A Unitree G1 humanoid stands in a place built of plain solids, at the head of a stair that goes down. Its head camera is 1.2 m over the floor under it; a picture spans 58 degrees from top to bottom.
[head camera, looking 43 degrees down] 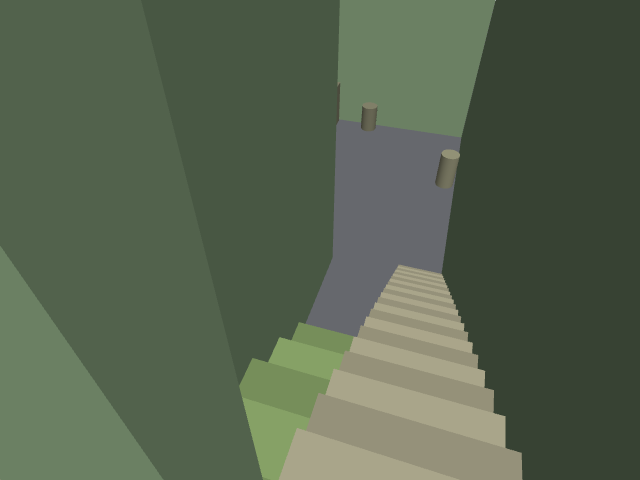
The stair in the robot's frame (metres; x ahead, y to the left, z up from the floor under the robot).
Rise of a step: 0.19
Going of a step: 0.23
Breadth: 0.75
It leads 17 degrees to the right of straight ahead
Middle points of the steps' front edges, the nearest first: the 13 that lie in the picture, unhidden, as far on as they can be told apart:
0.50 -0.28 -0.19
0.72 -0.35 -0.39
0.94 -0.42 -0.58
1.16 -0.49 -0.77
1.37 -0.56 -0.97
1.59 -0.63 -1.16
1.81 -0.69 -1.35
2.03 -0.76 -1.55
2.25 -0.83 -1.74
2.47 -0.90 -1.93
2.69 -0.97 -2.12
2.91 -1.04 -2.32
3.13 -1.11 -2.51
